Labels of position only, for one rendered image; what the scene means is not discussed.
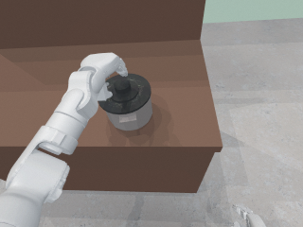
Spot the knob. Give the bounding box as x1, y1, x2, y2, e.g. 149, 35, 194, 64
114, 79, 131, 95

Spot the right robot hand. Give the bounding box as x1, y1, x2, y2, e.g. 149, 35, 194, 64
231, 204, 266, 227

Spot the lid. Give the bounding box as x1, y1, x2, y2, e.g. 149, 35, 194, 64
98, 73, 152, 114

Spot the table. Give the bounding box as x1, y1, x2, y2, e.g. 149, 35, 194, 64
0, 0, 223, 193

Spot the robot left forearm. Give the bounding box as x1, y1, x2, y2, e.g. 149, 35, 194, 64
5, 64, 106, 189

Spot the left robot upper arm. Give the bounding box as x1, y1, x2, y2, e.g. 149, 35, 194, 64
0, 149, 70, 227

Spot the pot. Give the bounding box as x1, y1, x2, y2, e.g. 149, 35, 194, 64
105, 97, 152, 131

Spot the left robot hand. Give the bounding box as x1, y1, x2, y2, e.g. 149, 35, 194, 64
80, 52, 128, 101

